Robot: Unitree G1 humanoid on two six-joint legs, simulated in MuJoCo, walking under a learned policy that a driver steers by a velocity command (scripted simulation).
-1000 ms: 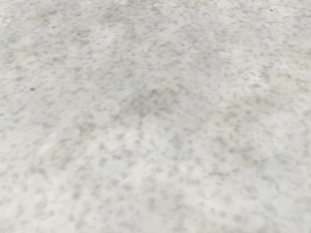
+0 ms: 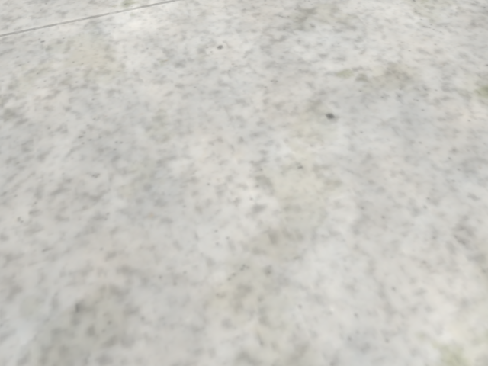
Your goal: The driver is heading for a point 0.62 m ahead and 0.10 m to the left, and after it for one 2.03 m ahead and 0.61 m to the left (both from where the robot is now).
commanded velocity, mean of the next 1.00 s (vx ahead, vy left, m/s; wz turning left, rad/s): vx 0.34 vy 0.00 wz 0.01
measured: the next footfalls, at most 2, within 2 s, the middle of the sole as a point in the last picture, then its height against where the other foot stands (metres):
left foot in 0.28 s outside the picture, level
right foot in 0.78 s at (304, 319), level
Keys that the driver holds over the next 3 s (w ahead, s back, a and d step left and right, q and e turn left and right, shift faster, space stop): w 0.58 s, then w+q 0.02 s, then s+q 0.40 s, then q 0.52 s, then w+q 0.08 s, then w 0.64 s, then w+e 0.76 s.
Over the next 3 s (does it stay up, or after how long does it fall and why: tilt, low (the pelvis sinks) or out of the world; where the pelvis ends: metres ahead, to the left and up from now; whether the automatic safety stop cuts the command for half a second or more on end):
stays up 0.91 0.33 0.00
